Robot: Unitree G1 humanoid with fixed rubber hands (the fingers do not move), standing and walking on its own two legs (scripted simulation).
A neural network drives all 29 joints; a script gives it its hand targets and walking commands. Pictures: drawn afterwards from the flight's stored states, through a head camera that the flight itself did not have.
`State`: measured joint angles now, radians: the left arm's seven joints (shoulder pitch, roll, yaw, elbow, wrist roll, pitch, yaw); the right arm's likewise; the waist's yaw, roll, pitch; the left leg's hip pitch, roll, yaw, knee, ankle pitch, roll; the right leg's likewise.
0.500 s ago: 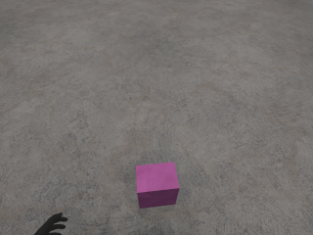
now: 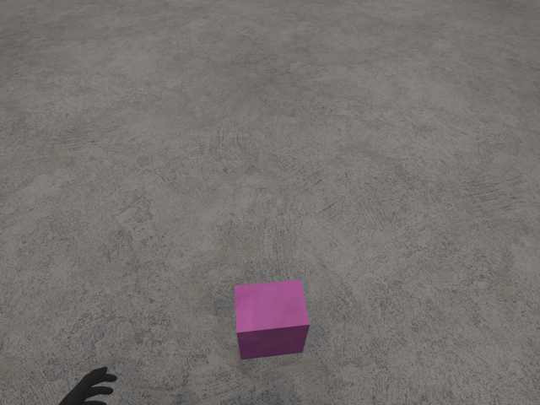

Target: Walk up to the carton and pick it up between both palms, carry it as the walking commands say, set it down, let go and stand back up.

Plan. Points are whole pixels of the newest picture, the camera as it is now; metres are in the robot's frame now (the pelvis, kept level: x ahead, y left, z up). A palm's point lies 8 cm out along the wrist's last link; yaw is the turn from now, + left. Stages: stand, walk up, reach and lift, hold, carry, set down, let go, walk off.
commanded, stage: walk up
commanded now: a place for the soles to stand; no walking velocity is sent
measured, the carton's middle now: (270, 320) +0.52 +0.03 -0.62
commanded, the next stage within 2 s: none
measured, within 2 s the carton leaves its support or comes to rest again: neither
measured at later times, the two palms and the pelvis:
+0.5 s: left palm out of the picture +0.13 +0.31 -0.07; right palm out of the picture +0.10 -0.31 -0.08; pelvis +0.00 +0.00 +0.00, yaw +0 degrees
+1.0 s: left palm out of the picture +0.13 +0.31 -0.07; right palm out of the picture +0.10 -0.31 -0.08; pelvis +0.00 +0.00 +0.00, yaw +0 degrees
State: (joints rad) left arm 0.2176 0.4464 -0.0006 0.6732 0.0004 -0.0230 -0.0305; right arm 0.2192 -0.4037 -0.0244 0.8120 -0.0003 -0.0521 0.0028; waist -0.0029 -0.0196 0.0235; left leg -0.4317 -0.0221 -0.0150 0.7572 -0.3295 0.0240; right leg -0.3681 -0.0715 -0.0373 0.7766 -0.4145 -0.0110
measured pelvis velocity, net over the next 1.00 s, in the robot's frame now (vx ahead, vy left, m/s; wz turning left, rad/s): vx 0.00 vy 0.00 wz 0.00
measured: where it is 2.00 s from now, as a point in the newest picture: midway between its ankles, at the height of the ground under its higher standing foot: outside the picture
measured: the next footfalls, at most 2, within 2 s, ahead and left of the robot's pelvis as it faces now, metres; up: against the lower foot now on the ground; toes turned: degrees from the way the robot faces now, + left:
none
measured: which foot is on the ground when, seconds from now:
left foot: down 0.00-1.00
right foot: down 0.00-1.00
